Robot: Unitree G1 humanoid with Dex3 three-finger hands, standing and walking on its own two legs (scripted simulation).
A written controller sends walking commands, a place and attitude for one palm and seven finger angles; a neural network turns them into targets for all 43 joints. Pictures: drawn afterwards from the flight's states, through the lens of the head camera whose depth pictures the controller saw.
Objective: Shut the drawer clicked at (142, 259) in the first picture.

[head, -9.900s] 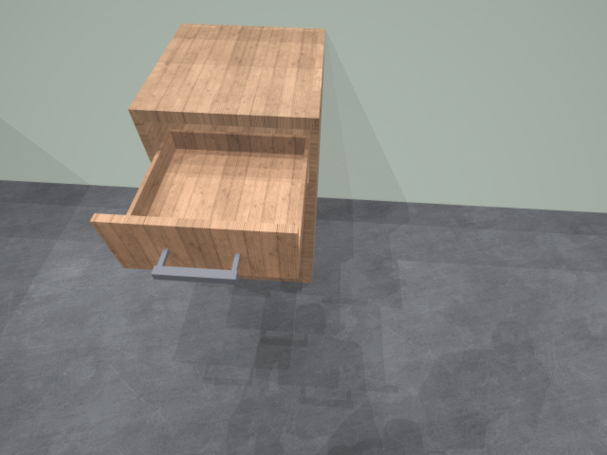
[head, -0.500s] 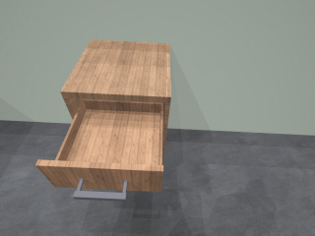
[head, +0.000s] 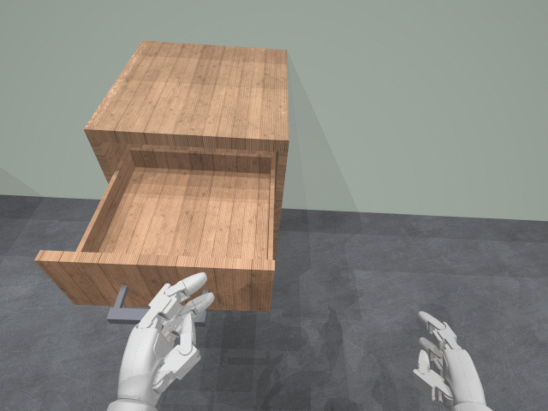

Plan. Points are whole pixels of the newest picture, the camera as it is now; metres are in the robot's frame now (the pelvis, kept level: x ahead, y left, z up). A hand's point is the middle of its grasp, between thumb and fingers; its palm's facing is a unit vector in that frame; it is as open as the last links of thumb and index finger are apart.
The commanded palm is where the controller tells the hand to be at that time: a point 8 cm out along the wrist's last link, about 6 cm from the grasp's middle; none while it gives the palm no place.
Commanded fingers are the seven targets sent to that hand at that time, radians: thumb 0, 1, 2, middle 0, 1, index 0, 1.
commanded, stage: raise the hand and make a fist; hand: left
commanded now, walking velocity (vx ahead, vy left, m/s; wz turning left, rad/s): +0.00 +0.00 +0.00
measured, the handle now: (161, 305) +0.31 +0.21 -0.09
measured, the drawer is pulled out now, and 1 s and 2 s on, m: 0.30 0.30 0.30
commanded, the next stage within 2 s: bring the fist close to the handle in 1.54 s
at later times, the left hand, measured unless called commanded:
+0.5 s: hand (170, 384) +0.17 +0.14 -0.02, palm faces +0.01 -1.00 +0.00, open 3.7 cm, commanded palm +0.12 +0.22 +0.00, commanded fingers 0.00 0.90 0.90 -1.08 -1.25 -1.08 -1.25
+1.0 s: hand (150, 395) +0.15 +0.16 +0.01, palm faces +0.03 -1.00 +0.01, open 3.2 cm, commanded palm +0.11 +0.22 +0.01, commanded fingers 0.00 0.90 0.90 -1.40 -1.60 -1.40 -1.60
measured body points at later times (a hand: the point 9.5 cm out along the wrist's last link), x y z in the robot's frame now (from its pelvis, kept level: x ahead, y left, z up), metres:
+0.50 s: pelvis -0.02 -0.02 -0.05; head +0.06 -0.03 +0.40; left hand +0.17 +0.20 -0.01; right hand +0.15 -0.24 -0.15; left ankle +0.01 +0.10 -0.69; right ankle +0.01 -0.09 -0.69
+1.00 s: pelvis -0.01 +0.01 -0.04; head +0.05 +0.02 +0.40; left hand +0.15 +0.21 +0.02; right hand +0.22 -0.19 -0.10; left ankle +0.01 +0.10 -0.69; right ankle +0.01 -0.09 -0.69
